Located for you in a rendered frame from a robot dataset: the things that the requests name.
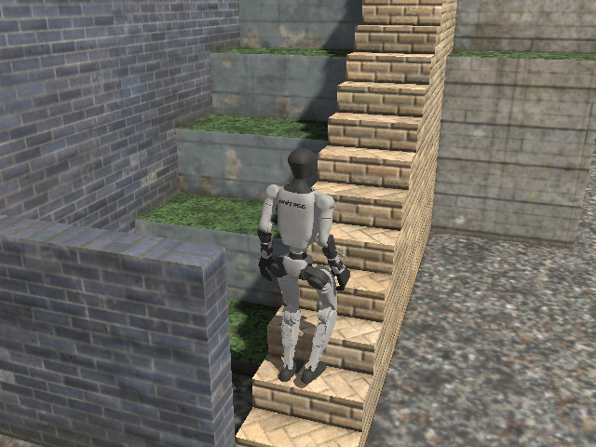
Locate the left robot forearm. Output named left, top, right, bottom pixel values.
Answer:
left=257, top=221, right=273, bottom=259

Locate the left robot upper arm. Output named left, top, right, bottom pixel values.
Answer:
left=258, top=184, right=285, bottom=234

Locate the right robot forearm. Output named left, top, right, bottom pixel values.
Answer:
left=322, top=235, right=345, bottom=274

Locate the right robot hand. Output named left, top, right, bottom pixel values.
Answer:
left=331, top=267, right=350, bottom=291

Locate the left robot shin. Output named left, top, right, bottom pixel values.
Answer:
left=281, top=306, right=300, bottom=370

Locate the left robot hand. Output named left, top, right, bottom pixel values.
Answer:
left=258, top=256, right=274, bottom=281

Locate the right robot upper arm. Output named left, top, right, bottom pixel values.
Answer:
left=315, top=192, right=335, bottom=248

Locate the robot left thigh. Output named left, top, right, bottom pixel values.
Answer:
left=269, top=255, right=301, bottom=324

